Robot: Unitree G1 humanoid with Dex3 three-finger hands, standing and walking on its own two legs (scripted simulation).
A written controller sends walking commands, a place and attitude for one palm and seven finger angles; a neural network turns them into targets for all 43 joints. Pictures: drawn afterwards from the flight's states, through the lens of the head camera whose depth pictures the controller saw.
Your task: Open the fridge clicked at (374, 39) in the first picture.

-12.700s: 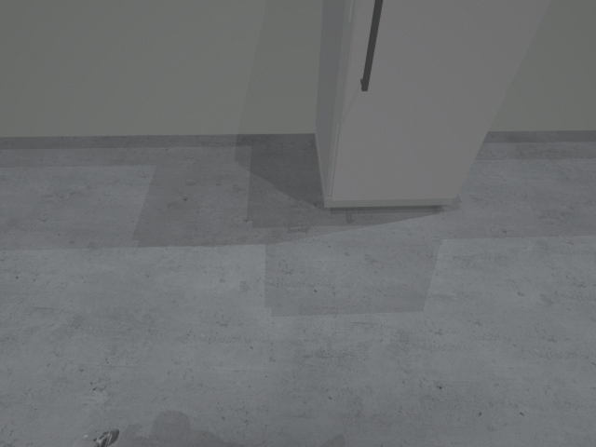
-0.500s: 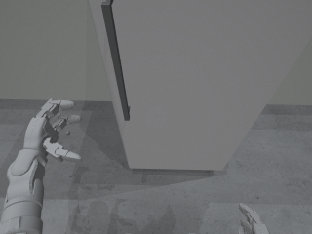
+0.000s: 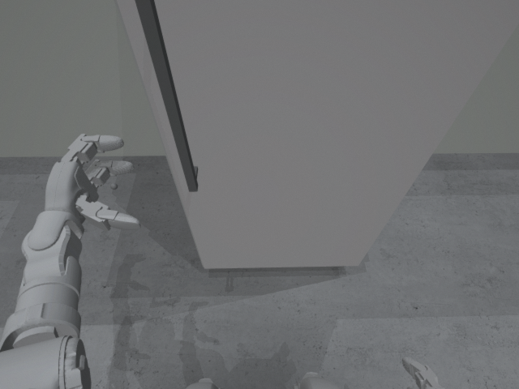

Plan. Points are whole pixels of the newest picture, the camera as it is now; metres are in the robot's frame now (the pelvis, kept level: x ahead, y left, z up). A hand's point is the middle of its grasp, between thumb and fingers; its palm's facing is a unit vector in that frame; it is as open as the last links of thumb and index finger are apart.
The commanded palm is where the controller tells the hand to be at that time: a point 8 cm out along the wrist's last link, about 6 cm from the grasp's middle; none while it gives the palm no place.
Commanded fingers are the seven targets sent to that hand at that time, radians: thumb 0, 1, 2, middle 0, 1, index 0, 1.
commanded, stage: move the hooked fingers beside the handle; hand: left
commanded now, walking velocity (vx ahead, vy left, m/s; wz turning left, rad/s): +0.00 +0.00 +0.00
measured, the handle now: (176, 108) +0.54 +0.15 +0.12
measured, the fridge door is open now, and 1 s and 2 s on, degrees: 0 0 0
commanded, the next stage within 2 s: feel for the door with the fingertips in 1.38 s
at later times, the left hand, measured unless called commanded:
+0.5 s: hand (132, 160) +0.45 +0.22 +0.08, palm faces +0.01 -1.00 +0.00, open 13.9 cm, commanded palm +0.44 +0.27 +0.08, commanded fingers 0.00 -0.50 0.30 -0.30 -1.20 -0.30 -1.20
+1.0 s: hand (138, 158) +0.47 +0.21 +0.07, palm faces +0.03 -1.00 -0.01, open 13.9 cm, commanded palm +0.44 +0.26 +0.08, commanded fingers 0.00 -0.50 0.30 -0.30 -1.20 -0.30 -1.20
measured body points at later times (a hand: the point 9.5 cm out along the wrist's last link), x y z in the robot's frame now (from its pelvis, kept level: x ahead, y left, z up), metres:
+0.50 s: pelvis +0.00 +0.01 -0.01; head +0.08 +0.02 +0.43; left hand +0.45 +0.27 +0.08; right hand +0.05 -0.25 -0.12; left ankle +0.01 +0.13 -0.70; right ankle +0.04 -0.11 -0.70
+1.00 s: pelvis +0.00 +0.01 -0.01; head +0.09 +0.02 +0.43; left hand +0.46 +0.27 +0.08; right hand +0.04 -0.25 -0.12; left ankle +0.01 +0.13 -0.70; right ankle +0.04 -0.11 -0.70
